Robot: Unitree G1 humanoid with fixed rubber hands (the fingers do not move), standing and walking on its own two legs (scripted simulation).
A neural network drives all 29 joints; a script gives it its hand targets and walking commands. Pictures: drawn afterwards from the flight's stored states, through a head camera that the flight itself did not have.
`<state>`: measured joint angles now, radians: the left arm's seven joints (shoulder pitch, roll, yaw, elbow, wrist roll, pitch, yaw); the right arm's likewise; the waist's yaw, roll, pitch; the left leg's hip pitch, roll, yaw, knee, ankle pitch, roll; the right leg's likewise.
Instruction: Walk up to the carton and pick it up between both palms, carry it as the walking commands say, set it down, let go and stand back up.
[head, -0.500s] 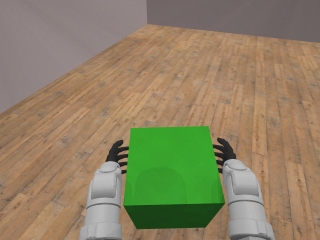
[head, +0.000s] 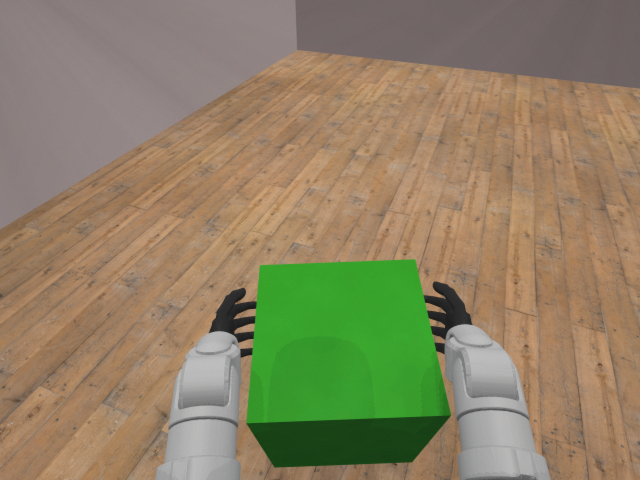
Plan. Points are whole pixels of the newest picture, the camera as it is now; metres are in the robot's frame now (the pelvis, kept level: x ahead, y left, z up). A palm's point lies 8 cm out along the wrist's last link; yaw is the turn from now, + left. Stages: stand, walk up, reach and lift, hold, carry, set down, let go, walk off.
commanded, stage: hold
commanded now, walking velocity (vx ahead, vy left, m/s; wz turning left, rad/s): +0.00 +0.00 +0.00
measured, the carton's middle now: (340, 369) +0.30 +0.00 -0.02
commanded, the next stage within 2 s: carry in 0.24 s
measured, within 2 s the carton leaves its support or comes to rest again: neither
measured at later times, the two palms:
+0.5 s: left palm (257, 330) +0.30 +0.11 +0.07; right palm (492, 329) +0.29 -0.19 +0.08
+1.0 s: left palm (265, 388) +0.21 +0.09 +0.08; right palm (541, 393) +0.20 -0.21 +0.08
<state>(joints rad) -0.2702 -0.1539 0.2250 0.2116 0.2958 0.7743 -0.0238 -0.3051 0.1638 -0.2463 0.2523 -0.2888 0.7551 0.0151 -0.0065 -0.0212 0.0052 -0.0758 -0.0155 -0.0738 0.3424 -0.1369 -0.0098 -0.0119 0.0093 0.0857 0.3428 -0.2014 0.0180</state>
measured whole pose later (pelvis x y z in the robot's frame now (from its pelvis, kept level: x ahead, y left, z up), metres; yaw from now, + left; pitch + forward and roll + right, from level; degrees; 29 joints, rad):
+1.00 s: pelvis -0.03 -0.06 -0.02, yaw -4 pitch +4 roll -2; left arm -0.04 -0.13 0.08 -0.44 0.05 1.25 0.15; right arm -0.07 0.13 -0.06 -0.41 -0.06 1.23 -0.13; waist 0.02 0.03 -0.19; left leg -0.47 0.15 0.06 0.64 -0.23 -0.06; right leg -0.43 0.00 -0.08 0.71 -0.40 -0.03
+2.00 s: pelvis -0.14 -0.23 -0.01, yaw -3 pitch +3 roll -3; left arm -0.02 -0.13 0.03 -0.51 0.05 1.23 0.15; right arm 0.03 0.13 -0.05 -0.53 -0.06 1.18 -0.12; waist 0.01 0.00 -0.12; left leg -0.32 0.15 0.16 0.53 -0.25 -0.01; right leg -0.58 -0.05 0.01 0.99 -0.36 0.03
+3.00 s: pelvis -0.25 -0.55 -0.01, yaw -1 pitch +3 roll +1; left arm 0.00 -0.13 0.01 -0.50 0.06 1.21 0.14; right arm 0.03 0.13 -0.06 -0.55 -0.06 1.22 -0.13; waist 0.00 0.02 -0.11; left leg -0.49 0.17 0.10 0.92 -0.58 -0.09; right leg -0.36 -0.06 -0.13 0.57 -0.26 -0.03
